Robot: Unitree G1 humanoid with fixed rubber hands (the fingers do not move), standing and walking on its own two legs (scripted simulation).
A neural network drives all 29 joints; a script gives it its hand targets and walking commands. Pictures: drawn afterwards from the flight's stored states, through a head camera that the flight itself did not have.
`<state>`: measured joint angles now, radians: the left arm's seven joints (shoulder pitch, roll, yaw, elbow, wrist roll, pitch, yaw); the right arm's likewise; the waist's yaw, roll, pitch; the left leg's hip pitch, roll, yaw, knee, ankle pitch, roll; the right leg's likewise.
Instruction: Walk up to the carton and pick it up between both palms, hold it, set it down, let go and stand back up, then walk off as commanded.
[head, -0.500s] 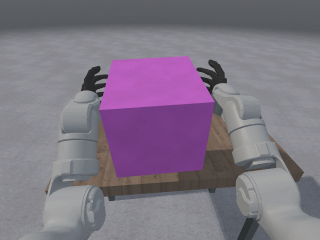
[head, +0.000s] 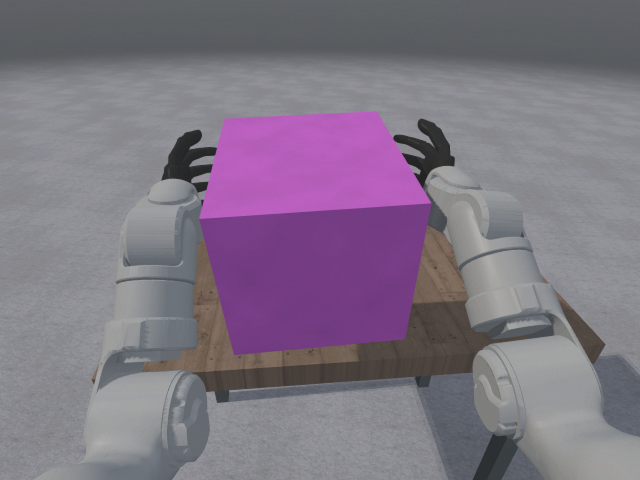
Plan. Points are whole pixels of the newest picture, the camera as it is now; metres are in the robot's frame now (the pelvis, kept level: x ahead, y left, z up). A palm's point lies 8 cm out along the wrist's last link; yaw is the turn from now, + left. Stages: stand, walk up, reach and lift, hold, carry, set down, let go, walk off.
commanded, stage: hold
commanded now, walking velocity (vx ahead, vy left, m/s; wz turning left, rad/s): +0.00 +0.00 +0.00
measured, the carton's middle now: (310, 224) +0.37 +0.01 +0.23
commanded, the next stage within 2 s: set down in 1.00 s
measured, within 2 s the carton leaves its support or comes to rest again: neither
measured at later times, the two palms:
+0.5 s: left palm (175, 202) +0.37 +0.17 +0.26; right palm (419, 176) +0.38 -0.13 +0.29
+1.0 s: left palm (187, 190) +0.36 +0.15 +0.29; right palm (441, 185) +0.36 -0.15 +0.29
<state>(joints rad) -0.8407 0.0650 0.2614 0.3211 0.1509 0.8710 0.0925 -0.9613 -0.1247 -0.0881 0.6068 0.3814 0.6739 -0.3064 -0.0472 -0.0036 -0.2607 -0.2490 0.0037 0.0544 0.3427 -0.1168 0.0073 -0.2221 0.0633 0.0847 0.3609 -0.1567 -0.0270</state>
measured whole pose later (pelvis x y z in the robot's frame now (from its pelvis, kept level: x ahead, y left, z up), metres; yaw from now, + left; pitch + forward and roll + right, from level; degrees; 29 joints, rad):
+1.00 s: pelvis +0.00 +0.00 +0.00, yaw +0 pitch +1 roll +0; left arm -0.84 0.06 0.27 0.33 0.16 0.87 0.09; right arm -0.96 -0.13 -0.09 0.61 0.38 0.68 -0.31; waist -0.05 0.03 -0.26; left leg -0.25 0.00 0.05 0.34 -0.12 0.01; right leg -0.22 0.06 0.08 0.36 -0.16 -0.03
